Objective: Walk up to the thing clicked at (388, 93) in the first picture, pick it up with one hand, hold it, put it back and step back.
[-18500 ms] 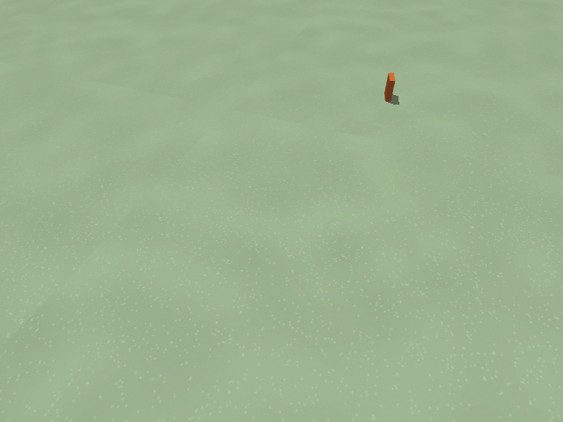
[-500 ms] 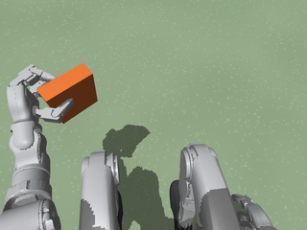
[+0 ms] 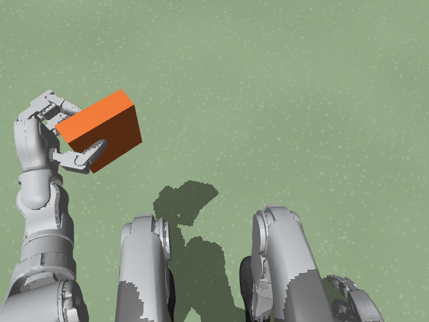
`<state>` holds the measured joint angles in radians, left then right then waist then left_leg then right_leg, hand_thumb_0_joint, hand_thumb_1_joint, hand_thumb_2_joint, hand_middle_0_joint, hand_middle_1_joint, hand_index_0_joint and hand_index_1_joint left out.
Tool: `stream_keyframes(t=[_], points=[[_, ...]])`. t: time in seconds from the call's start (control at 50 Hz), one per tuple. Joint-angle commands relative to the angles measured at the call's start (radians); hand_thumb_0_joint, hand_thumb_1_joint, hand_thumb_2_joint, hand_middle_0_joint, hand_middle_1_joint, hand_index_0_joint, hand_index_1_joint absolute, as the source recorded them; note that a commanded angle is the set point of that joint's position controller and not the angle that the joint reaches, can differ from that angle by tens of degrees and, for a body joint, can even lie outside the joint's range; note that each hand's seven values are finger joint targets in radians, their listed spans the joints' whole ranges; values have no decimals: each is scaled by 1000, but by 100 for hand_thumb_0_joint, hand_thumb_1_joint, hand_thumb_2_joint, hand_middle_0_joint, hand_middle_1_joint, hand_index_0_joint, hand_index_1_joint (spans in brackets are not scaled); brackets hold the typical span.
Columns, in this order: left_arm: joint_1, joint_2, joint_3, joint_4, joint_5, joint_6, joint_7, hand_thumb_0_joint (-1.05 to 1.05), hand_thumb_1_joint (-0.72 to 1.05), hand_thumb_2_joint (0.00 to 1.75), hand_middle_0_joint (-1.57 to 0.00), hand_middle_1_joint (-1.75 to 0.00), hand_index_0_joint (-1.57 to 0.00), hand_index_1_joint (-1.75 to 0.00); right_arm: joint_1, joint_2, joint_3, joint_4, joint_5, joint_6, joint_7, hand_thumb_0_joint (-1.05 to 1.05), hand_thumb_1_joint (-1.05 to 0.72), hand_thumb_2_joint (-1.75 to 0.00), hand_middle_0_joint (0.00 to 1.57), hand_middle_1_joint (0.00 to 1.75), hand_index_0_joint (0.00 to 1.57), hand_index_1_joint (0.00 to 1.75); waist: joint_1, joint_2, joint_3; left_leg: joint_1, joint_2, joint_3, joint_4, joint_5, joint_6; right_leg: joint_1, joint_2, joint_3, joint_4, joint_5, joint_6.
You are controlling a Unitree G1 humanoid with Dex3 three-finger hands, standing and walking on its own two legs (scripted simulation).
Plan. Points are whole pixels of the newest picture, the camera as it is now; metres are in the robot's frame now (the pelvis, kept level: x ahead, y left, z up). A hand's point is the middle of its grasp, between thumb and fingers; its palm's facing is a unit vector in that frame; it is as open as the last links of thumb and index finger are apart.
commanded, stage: lift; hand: left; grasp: from the side
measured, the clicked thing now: (106, 135) +0.46 +0.20 -0.04
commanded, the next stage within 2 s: hold in 1.48 s
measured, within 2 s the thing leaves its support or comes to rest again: neither
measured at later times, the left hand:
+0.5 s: hand (36, 105) +0.42 +0.23 +0.12, palm faces +0.17 -0.98 -0.05, open 8.4 cm
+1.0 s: hand out of the picture +0.40 +0.23 +0.28, palm faces +0.20 -0.98 -0.03, open 8.4 cm
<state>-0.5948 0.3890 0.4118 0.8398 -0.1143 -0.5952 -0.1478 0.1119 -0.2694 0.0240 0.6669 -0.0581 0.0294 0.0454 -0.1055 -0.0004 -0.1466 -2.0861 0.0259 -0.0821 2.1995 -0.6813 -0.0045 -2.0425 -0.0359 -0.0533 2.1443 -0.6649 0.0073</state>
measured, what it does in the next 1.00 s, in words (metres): rises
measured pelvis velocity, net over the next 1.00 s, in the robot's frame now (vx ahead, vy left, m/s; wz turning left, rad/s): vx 0.04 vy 0.01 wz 0.04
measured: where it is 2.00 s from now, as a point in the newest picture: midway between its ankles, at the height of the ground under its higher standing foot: (210, 317)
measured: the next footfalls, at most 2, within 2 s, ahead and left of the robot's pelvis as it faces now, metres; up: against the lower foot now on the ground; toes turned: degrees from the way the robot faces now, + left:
none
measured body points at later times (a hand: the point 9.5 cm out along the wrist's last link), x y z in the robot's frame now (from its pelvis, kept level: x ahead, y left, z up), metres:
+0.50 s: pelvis +0.02 +0.00 +0.10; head +0.18 +0.04 +0.52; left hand +0.41 +0.28 +0.13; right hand +0.18 -0.25 -0.02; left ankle +0.09 +0.12 -0.36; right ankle +0.10 -0.13 -0.36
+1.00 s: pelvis +0.04 +0.01 +0.24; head +0.14 +0.04 +0.68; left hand +0.39 +0.28 +0.28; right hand +0.20 -0.24 +0.14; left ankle +0.09 +0.12 -0.36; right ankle +0.10 -0.13 -0.36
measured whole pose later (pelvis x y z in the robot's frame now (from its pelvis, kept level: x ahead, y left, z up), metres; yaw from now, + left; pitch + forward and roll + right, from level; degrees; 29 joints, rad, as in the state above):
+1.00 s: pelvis +0.04 +0.01 +0.24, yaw +2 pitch +20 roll -4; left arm -0.21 0.26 0.21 0.36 -0.16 -0.28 -0.02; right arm 0.21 -0.23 0.00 0.62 0.04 -0.04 -0.04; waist -0.05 0.01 -0.15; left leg -1.16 0.04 -0.04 1.39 -0.57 0.00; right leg -1.12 -0.02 -0.06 1.32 -0.54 0.02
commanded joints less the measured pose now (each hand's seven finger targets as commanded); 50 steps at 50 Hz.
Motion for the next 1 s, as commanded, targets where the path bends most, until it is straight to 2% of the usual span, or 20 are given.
stream_keyframes(t=[0.0, 0.04, 0.1, 0.18, 0.2, 0.22, 0.32, 0.36, 0.42, 0.52, 0.54, 0.56, 0.6, 0.66, 0.72, 0.74, 0.88, 0.9, 0.92, 0.98], points=[[-209, 160, 11, -169, -43, -41, -36, 0, 6, 126, -134, -152, -138, -150, 97, -203, -79, -80, 11, -22, -16, 0, -90, -90, 20, 30, 20, 30, 7, 105, -601, 430, -24, 45, -316, 73, 36, 368, 34, -21, -286, 108, -41], [-284, 224, 36, -328, -48, -40, -31, 0, 5, 126, -134, -152, -137, -150, 111, -203, -86, -85, 14, -23, -20, 0, -90, -89, 20, 30, 20, 30, 31, 146, -675, 472, -24, 53, -334, 68, 33, 419, 32, -7, -312, 100, -43], [-221, 166, -2, -349, -61, -9, -30, 0, 7, 125, -130, -150, -134, -147, 105, -190, -89, -100, 24, -29, -26, 0, -89, -89, 20, 30, 20, 30, 24, 106, -672, 474, -24, 53, -352, 75, 34, 455, 33, 5, -357, 102, -39], [-189, 177, 11, -411, -64, 21, -10, 0, 9, 125, -130, -148, -134, -146, 102, -192, -93, -108, 42, -34, -41, 0, -89, -89, 20, 30, 20, 30, 40, 124, -631, 540, -18, 29, -423, 52, 30, 437, 32, -6, -386, 90, -46], [-141, 142, -16, -388, -67, 33, -10, 0, 8, 126, -130, -150, -134, -148, 91, -189, -93, -119, 46, -34, -42, 0, -89, -89, 20, 30, 20, 30, 35, 116, -608, 548, -17, 26, -440, 41, 31, 447, 32, -5, -402, 82, -44], [-166, 161, 1, -444, -71, 36, -4, 0, 9, 127, -130, -150, -134, -148, 97, -188, -96, -115, 49, -36, -45, 0, -89, -89, 20, 30, 20, 30, 38, 111, -618, 560, -16, 27, -444, 59, 31, 470, 32, -1, -413, 100, -43], [-50, 116, -41, -507, -63, 94, 24, 0, 6, 126, -128, -150, -133, -147, 94, -171, -103, -131, 64, -43, -57, 0, -88, -89, 20, 30, 20, 30, 46, 100, -615, 644, -14, 30, -510, 108, 31, 552, 31, 8, -488, 136, -42], [-68, 90, -73, -588, -64, 115, 36, 0, 7, 126, -128, -149, -133, -147, 93, -164, -104, -143, 69, -46, -61, 0, -88, -89, 20, 30, 20, 30, 46, 115, -624, 693, -12, 24, -542, 118, 27, 577, 31, 9, -514, 153, -44], [-13, 92, -69, -635, -64, 152, 56, 0, 6, 125, -128, -149, -132, -147, 88, -164, -105, -157, 82, -47, -68, 0, -88, -89, 20, 30, 20, 30, 61, 120, -603, 768, -7, -2, -616, 93, 22, 608, 29, 1, -555, 136, -44], [59, 98, -57, -740, -69, 192, 98, 0, 7, 128, -130, -152, -134, -150, 87, -147, -102, -172, 92, -51, -79, 0, -88, -89, 20, 30, 20, 30, 71, 102, -624, 874, -9, 7, -684, 217, 21, 754, 30, 5, -636, 237, -38], [66, 70, -91, -760, -72, 198, 99, 0, 5, 129, -130, -153, -135, -151, 88, -146, -103, -173, 93, -53, -83, 0, -88, -89, 20, 30, 20, 30, 60, 112, -615, 910, -8, 3, -705, 228, 20, 761, 30, 5, -653, 247, -39], [84, 77, -77, -753, -73, 208, 107, 0, 6, 131, -130, -154, -135, -152, 89, -141, -100, -171, 94, -55, -85, 0, -88, -89, 20, 30, 20, 30, 62, 102, -596, 921, -6, 3, -721, 233, 20, 784, 32, 5, -674, 252, -36], [124, 63, -99, -743, -66, 230, 113, 0, 4, 131, -130, -154, -135, -152, 94, -133, -102, -165, 94, -62, -91, 0, -88, -89, 20, 30, 20, 30, 47, 65, -567, 933, -10, 24, -736, 262, 29, 855, 37, 11, -735, 291, -29], [100, 26, -166, -778, -67, 246, 105, 0, 2, 130, -132, -155, -136, -153, 94, -128, -97, -168, 96, -74, -95, 0, -88, -89, 20, 30, 20, 30, 28, 79, -518, 1000, -9, 19, -808, 238, 24, 908, 36, 13, -802, 277, -29], [159, 34, -142, -662, -61, 268, 104, 0, 3, 130, -131, -153, -135, -152, 103, -126, -96, -132, 98, -83, -98, 0, -88, -89, 20, 30, 20, 30, 34, 57, -419, 1029, -2, 10, -873, 210, 23, 925, 38, 12, -860, 250, -29], [115, 41, -148, -743, -64, 259, 106, 0, 2, 129, -131, -153, -135, -151, 94, -124, -93, -142, 98, -87, -98, 0, -88, -89, 20, 30, 20, 30, 49, 78, -428, 1061, -1, 7, -895, 213, 19, 944, 38, 11, -871, 250, -31], [163, 33, -130, -682, -58, 257, 127, 0, 3, 130, -134, -154, -137, -153, 111, -109, -82, -145, 96, -104, -95, 0, -88, -89, 20, 30, 20, 30, 63, 73, -362, 1171, -4, 21, -1006, 270, 15, 1072, 37, 10, -980, 298, -30], [190, 5, -153, -661, -54, 256, 126, 0, 3, 129, -133, -153, -136, -152, 102, -104, -77, -149, 95, -106, -93, 0, -88, -89, 20, 30, 20, 30, 69, 75, -335, 1184, -3, 16, -1032, 255, 13, 1067, 38, 7, -992, 281, -31], [148, 0, -171, -693, -52, 249, 125, 0, 0, 128, -132, -152, -136, -151, 95, -103, -77, -154, 92, -109, -92, 0, -88, -89, 20, 30, 20, 30, 65, 95, -324, 1206, 0, 8, -1057, 235, 11, 1064, 38, 5, -1003, 267, -31], [130, 19, -159, -703, -49, 236, 124, 0, 4, 128, -133, -153, -137, -152, 110, -111, -82, -148, 90, -113, -91, 0, -88, -89, 20, 30, 20, 30, 70, 114, -327, 1272, 7, -8, -1109, 243, 3, 1087, 36, -1, -1028, 278, -30]])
